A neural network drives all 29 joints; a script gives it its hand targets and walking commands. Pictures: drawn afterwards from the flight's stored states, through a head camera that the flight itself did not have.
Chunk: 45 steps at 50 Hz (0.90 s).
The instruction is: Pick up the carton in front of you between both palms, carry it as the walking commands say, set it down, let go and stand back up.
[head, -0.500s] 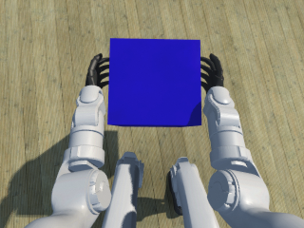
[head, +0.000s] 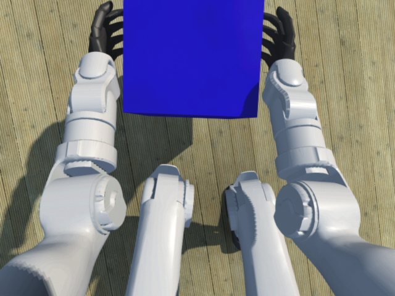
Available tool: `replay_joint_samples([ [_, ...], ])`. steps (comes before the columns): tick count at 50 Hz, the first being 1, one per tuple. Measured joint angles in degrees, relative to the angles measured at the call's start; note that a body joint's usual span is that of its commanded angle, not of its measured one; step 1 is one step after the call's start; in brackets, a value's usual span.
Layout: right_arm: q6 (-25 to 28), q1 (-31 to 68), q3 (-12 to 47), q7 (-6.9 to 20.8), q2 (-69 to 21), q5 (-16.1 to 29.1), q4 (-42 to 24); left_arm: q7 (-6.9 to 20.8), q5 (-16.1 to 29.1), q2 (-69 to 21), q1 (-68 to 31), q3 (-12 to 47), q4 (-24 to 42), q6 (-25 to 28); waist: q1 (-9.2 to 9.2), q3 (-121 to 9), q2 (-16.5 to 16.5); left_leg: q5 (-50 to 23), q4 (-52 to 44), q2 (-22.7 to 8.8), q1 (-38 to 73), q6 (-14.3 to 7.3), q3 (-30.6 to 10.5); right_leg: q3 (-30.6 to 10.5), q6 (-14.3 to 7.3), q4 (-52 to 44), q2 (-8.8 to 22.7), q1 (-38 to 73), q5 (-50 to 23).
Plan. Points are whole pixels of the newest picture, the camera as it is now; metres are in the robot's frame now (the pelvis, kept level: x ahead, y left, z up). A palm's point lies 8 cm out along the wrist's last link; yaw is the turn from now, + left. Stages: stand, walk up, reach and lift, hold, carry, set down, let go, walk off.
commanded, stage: set down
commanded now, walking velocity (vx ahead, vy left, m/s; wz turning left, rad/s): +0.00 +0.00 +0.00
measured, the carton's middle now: (191, 67) +0.51 +0.07 -0.21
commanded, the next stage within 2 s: none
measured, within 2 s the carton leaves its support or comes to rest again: rests again in 0.74 s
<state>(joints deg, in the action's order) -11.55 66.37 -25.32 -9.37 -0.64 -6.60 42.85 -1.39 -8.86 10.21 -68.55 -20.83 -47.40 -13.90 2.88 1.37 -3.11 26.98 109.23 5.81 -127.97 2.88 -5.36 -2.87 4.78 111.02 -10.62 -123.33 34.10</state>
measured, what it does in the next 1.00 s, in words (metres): lowers itself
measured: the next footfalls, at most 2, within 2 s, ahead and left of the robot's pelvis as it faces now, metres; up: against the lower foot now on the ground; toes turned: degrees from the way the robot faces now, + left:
none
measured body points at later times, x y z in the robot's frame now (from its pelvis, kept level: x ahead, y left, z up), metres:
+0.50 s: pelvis +0.00 +0.00 -0.06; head +0.35 +0.03 +0.22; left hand +0.52 +0.23 -0.22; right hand +0.54 -0.08 -0.22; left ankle +0.12 +0.12 -0.41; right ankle +0.09 -0.12 -0.41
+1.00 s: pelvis +0.00 +0.00 -0.07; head +0.35 +0.04 +0.20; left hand +0.51 +0.22 -0.24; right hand +0.54 -0.08 -0.24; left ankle +0.12 +0.12 -0.41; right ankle +0.09 -0.12 -0.41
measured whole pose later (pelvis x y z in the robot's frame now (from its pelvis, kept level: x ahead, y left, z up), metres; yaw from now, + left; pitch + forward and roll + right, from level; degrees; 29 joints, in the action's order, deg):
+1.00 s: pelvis +0.00 +0.00 -0.07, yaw -1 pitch +37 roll -1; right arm -7.8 77.8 -20.0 -8.1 7.0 -3.1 58.6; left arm 1.1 -4.4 16.8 -77.9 -17.6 -60.8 -10.0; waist 4.6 16.9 -4.2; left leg 30.8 124.2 1.5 -130.1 1.4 -2.4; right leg -1.7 4.3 126.1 -11.2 -126.9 36.3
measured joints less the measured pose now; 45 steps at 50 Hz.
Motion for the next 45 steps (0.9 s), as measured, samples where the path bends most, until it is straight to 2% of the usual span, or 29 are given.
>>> replay_joint_samples([
  [6,0.6,3.9,1.7,-1.0,2.1,2.2,2.3,-0.7,1.9,2.4,-4.0,2.0,-2.0,0.3,0.21,5.0,-0.2,0.3,4.8,0.3,-3.1,0.1,0.2,0.3,0.6,4.8,-0.4,-2.9,0.7],
  [16,1.2,6.0,6.4,-2.8,4.5,6.0,5.0,-1.9,7.0,4.6,-5.5,5.0,-4.9,1.6,1.13,9.8,0.6,3.2,11.0,-1.8,-3.2,-1.2,2.1,-0.5,1.5,10.8,-1.9,-3.3,2.9],
  [26,2.0,7.3,6.4,-2.7,4.8,4.8,9.3,-1.1,5.6,4.6,-5.8,3.1,-8.4,2.5,1.49,9.9,-0.2,3.8,12.3,-2.5,-3.5,-0.5,2.2,0.1,0.4,12.5,-1.9,-4.6,2.6],
  [35,2.7,9.1,6.7,-2.4,5.6,4.8,12.1,0.1,5.9,5.9,-6.8,4.1,-10.4,3.0,1.59,13.0,-0.9,3.7,13.2,-3.2,-2.4,-0.4,2.2,0.7,-0.3,13.5,-1.6,-3.9,2.2],
  [45,3.5,10.6,6.3,-0.1,7.3,4.8,14.6,1.6,5.6,6.5,-8.6,4.3,-12.5,3.6,1.78,15.0,-1.1,4.2,14.7,-4.0,-2.1,-1.2,2.7,1.1,-0.4,14.7,-1.0,-3.6,2.5],
])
